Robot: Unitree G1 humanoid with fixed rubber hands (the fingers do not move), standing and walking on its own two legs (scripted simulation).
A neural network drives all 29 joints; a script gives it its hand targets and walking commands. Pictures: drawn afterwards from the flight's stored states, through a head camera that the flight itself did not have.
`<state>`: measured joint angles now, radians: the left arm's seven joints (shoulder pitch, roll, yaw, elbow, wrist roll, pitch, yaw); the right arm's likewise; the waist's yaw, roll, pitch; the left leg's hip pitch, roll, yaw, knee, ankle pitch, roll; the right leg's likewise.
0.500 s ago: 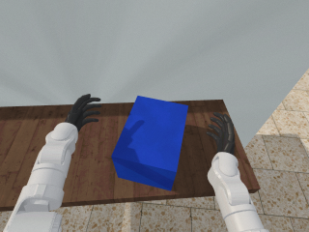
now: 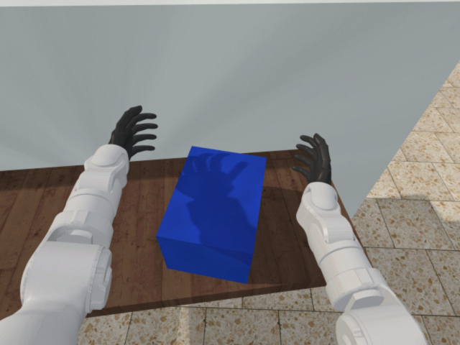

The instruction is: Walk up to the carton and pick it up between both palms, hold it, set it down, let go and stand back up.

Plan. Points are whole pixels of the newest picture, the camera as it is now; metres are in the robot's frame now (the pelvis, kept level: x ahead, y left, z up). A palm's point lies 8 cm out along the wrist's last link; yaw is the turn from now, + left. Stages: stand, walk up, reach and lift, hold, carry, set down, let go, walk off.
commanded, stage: reach and lift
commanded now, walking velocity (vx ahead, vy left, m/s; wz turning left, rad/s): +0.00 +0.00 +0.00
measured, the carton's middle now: (217, 211) +0.41 -0.01 -0.06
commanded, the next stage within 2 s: none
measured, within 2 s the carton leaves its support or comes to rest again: neither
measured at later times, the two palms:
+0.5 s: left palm (143, 179) +0.44 +0.14 +0.04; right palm (315, 205) +0.35 -0.19 +0.03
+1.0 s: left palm (150, 183) +0.45 +0.13 +0.02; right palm (301, 212) +0.35 -0.16 +0.01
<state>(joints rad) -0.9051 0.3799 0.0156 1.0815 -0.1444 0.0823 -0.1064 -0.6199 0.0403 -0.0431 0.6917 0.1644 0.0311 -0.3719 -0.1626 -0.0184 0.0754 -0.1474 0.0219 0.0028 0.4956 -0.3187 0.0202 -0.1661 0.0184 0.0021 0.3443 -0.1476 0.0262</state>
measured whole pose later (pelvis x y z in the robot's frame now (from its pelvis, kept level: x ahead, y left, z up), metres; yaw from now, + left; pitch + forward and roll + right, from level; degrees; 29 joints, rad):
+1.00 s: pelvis -0.03 +0.01 -0.04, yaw -1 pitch +16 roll -3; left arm -1.11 0.30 -0.06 1.57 -0.16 -0.24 -0.04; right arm -0.86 0.09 -0.23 1.26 0.05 -0.28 -0.32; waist -0.19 -0.02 -0.12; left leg -0.71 0.02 0.00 0.82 -0.39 0.02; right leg -0.73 0.02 0.00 0.66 -0.21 0.03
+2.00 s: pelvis -0.02 +0.02 -0.03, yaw -2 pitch +21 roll -4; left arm -1.12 0.19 0.45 1.56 0.40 -0.39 -0.01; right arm -0.84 0.19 -0.73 1.29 -0.42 -0.60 -0.28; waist -0.13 -0.02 -0.12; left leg -0.76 0.02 0.00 0.73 -0.34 0.02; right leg -0.74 0.02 0.00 0.50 -0.13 0.03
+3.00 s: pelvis -0.02 +0.02 -0.02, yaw -2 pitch +23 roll -4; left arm -1.11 0.16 0.41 1.55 0.38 -0.45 0.00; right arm -0.80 0.19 -0.74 1.29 -0.42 -0.72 -0.31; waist -0.09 0.00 -0.12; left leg -0.75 0.02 0.00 0.66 -0.29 0.02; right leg -0.72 0.02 0.00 0.40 -0.07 0.03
